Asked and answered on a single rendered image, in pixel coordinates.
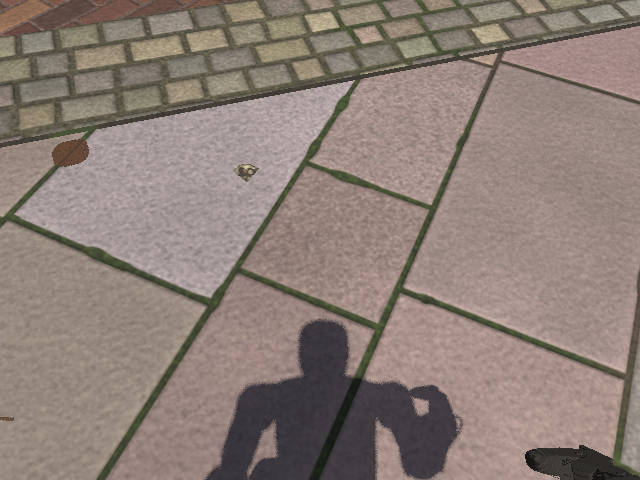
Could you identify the right robot hand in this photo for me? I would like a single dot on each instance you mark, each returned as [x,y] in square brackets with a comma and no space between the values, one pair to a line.
[575,464]

